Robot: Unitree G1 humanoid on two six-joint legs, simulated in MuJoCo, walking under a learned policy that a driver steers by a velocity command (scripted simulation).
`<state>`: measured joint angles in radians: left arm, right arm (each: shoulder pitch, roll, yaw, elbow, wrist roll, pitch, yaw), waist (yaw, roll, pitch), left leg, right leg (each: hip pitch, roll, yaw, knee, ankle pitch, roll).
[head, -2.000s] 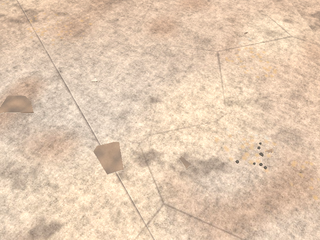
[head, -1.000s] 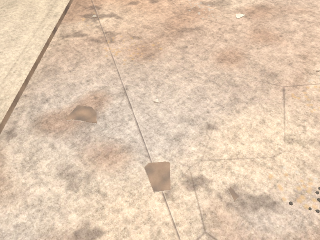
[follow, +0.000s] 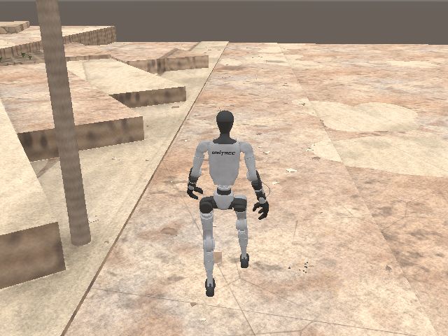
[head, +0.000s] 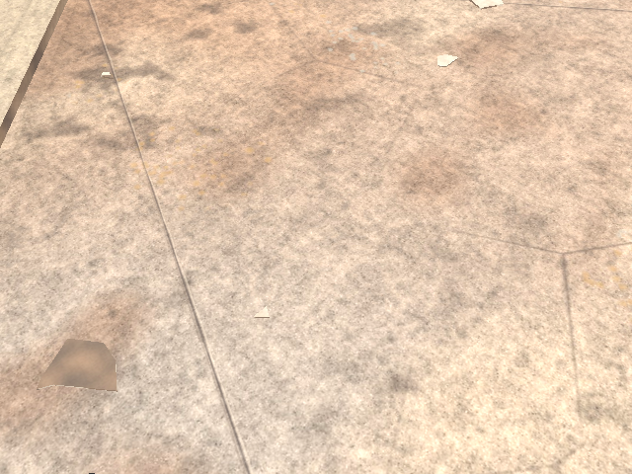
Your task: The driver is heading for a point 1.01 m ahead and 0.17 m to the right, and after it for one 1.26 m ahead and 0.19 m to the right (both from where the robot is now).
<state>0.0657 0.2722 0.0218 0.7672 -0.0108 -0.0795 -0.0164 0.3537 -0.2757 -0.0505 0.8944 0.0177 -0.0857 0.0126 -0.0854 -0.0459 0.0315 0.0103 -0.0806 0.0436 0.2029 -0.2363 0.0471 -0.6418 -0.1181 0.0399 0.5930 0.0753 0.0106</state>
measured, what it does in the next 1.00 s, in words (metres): walks ahead: right foot, then left foot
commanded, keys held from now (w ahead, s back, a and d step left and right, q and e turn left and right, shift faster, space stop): w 0.90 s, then w+e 0.10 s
